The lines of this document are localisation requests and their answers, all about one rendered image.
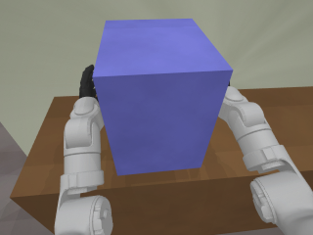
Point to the pedestal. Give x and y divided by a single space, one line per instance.
209 200

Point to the robot left upper arm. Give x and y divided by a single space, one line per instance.
90 215

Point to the robot right upper arm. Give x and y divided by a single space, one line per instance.
283 199

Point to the carton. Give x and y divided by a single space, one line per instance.
160 85

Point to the robot left forearm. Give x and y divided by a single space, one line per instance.
82 149

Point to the robot left hand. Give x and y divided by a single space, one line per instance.
86 88

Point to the robot right forearm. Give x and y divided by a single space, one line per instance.
262 152

